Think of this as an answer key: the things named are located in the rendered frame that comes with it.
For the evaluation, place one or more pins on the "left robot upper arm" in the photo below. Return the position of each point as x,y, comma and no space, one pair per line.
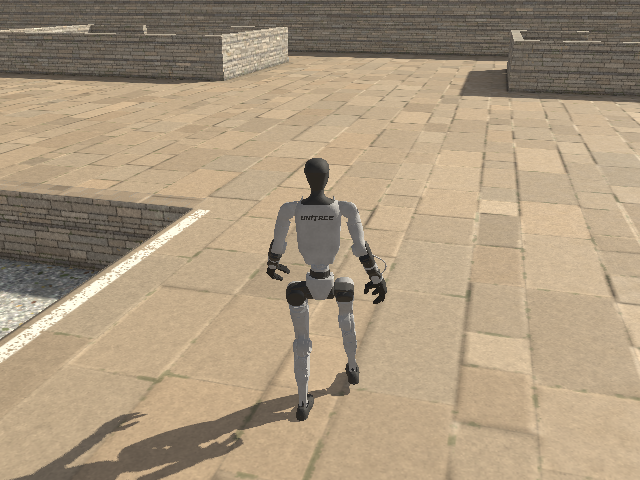
286,212

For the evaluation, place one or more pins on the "right robot upper arm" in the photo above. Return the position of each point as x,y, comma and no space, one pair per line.
350,211

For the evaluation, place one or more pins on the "left robot hand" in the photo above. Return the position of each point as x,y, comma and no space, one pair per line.
273,275

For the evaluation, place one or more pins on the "left robot forearm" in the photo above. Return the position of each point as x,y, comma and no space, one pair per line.
273,259

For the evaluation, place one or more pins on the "robot left foot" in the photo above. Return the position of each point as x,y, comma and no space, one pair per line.
303,412

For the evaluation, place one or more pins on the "right robot forearm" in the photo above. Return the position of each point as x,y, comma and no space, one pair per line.
370,266

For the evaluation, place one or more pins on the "left robot shin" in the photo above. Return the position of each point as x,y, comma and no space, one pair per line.
302,373

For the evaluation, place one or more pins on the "right robot hand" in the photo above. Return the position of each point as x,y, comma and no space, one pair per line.
380,288

